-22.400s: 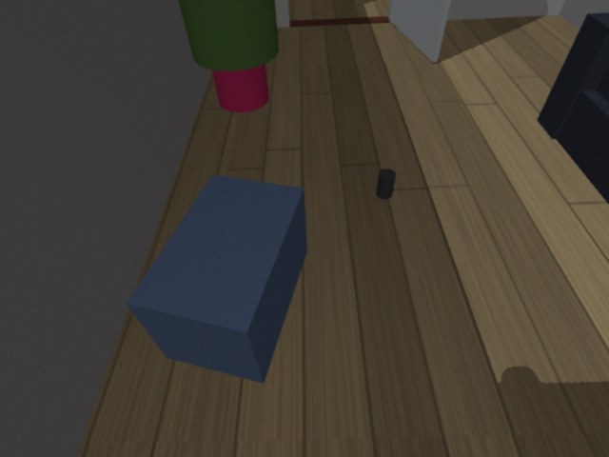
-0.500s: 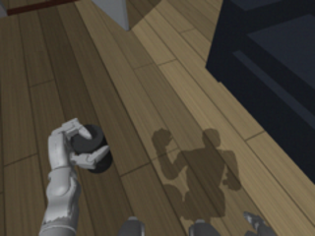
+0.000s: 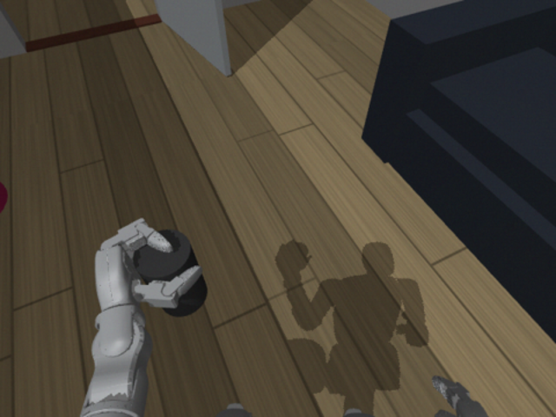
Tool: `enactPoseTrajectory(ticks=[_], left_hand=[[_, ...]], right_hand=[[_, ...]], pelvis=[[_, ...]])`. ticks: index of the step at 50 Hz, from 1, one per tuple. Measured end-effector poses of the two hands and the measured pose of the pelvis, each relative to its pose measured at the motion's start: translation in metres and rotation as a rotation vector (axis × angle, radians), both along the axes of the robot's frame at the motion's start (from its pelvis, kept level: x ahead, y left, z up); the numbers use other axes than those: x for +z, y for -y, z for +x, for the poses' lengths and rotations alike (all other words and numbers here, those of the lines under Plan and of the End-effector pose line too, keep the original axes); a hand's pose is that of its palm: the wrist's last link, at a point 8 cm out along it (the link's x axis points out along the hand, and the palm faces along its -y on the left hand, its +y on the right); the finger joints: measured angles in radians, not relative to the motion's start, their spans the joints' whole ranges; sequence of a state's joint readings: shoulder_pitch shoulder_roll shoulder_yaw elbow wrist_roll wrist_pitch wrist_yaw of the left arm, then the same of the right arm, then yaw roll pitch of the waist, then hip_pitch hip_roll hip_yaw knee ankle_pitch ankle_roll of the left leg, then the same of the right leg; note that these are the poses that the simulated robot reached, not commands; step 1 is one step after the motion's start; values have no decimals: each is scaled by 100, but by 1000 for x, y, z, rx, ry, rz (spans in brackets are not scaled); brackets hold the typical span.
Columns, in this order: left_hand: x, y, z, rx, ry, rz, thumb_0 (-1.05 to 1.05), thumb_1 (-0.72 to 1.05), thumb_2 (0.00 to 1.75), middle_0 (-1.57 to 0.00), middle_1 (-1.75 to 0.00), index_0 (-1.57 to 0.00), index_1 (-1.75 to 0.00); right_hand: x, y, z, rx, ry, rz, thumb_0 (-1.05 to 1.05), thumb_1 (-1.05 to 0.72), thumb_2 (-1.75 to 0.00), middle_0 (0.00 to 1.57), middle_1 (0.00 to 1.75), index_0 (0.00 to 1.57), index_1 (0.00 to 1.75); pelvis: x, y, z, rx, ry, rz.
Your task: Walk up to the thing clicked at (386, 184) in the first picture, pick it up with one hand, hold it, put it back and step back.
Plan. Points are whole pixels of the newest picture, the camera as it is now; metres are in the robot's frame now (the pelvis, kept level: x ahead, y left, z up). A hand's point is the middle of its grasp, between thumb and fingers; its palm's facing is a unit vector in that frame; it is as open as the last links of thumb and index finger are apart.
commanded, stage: hold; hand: left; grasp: from the side
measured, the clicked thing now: (173, 275) +0.34 +0.18 -0.01
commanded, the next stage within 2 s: none
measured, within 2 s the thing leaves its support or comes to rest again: neither
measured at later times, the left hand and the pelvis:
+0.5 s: hand (158, 260) +0.33 +0.19 +0.06, palm faces +0.28 -0.96 -0.04, open 7.1 cm; pelvis +0.00 +0.00 +0.01, yaw +0 degrees
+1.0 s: hand (161, 261) +0.32 +0.18 +0.06, palm faces +0.27 -0.96 -0.04, open 7.1 cm; pelvis +0.00 +0.00 +0.02, yaw +0 degrees
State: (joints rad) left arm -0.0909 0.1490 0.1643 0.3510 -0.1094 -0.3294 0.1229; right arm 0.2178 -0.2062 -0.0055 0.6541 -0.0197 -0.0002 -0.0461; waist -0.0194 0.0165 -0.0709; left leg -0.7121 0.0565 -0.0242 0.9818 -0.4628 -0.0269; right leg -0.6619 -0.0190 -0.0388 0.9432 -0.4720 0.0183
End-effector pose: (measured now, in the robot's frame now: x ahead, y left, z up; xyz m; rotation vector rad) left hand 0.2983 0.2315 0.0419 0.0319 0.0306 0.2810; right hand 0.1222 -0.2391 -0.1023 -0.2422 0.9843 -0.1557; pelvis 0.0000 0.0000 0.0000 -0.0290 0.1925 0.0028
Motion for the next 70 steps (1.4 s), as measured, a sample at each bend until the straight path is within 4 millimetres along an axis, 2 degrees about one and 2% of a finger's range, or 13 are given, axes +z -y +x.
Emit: enactPoseTrajectory(ticks=[11, 36, 47, 59, 70], left_hand=[[10, 2, 3, -5, 8, 0, 1, -34, 92, -65, -101, -120, -127], [23, 3, -10, -8, 9, 9, 0, -30, 89, -62, -100, -120, -127], [24, 8, -11, -8, 9, 1, 0, -30, 90, -62, -100, -119, -126], [23, 3, -14, -2, 8, 7, 0, -29, 91, -61, -100, -119, -127], [29, 7, -11, -14, 22, 1, 0, -30, 91, -62, -101, -119, -128]], right_hand=[[4, -2, -2, -10, -7, 13, 1, -93, -89, 20, 30, 20, 30], [16, -5, 5, 6, 32, 28, 1, -93, -90, 20, 30, 20, 30], [19, 0, 7, 8, 43, 28, 1, -93, -90, 20, 30, 20, 30], [18, 4, 2, 4, 29, 25, 1, -93, -90, 20, 30, 20, 30], [20, 3, 1, -2, 32, 26, 1, -93, -90, 20, 30, 20, 30]], pelvis=[[6, -1, 3, -3, 24, 1], [15, -1, 2, 0, 68, 6], [17, 3, 0, 0, 76, 10], [17, 4, -2, 1, 76, 12], [19, 3, -2, 0, 83, 12]])
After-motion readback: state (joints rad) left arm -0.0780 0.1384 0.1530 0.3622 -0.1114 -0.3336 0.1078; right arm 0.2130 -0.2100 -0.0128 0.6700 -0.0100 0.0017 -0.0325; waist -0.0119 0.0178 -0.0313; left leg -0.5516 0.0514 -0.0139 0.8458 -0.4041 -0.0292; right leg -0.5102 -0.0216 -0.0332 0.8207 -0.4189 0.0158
